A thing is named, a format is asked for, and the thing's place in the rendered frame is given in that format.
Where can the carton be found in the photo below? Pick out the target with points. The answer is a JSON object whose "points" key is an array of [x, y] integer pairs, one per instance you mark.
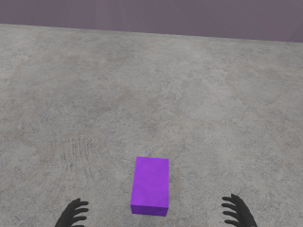
{"points": [[150, 193]]}

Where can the left robot hand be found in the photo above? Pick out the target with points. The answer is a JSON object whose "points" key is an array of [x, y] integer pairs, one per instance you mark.
{"points": [[66, 219]]}

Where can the right robot hand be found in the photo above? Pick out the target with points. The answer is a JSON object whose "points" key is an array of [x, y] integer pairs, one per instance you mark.
{"points": [[243, 215]]}

